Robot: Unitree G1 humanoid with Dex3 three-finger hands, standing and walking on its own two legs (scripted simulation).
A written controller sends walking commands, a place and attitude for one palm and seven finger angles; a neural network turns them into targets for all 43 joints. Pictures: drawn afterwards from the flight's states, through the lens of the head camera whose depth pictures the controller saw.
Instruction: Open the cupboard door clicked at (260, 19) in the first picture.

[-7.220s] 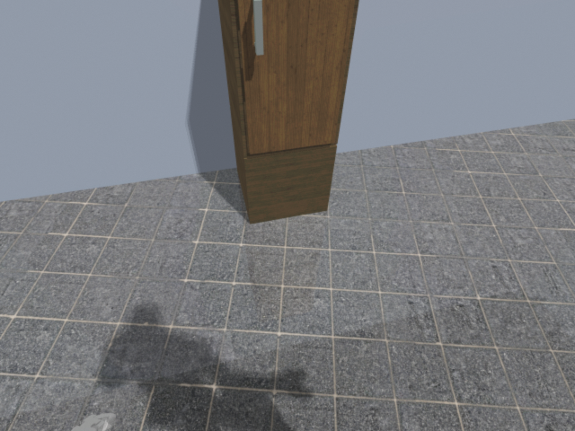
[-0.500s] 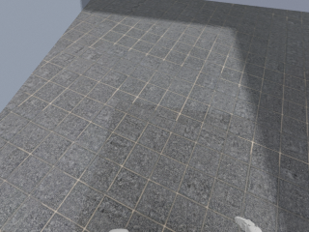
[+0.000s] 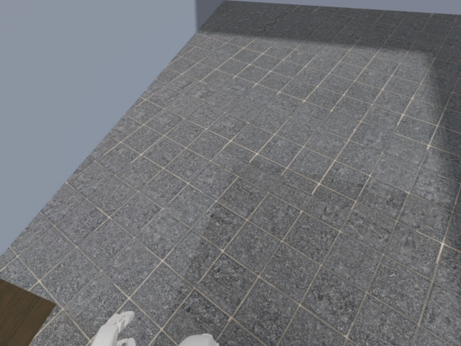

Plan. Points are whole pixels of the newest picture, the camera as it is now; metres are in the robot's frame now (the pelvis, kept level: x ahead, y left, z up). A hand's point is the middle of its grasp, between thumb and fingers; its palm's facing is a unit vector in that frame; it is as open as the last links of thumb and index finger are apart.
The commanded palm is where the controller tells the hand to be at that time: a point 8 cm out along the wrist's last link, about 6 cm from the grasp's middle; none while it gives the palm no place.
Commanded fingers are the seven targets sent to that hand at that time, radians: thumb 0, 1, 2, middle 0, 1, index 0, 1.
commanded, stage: turn to face it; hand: left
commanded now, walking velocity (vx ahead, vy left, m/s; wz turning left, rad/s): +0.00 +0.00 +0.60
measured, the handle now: out of the picture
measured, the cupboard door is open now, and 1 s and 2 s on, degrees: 0 0 0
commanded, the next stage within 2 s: take the last steps up to it in 1.98 s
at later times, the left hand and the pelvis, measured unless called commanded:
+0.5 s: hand out of the picture -0.05 +0.27 -0.18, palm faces +0.35 -0.90 -0.25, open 7.4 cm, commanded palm none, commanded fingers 0.00 0.90 0.90 -0.20 -0.30 -0.20 -0.30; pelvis -0.01 +0.05 +0.00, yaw +18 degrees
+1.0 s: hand out of the picture +0.01 +0.24 -0.13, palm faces +0.54 -0.79 -0.30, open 7.4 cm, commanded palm none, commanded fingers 0.00 0.90 0.90 -0.20 -0.30 -0.20 -0.30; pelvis +0.01 +0.00 +0.00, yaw +36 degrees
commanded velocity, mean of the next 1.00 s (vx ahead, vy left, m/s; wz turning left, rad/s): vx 0.00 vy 0.00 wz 0.60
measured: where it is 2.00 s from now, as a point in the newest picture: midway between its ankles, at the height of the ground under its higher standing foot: outside the picture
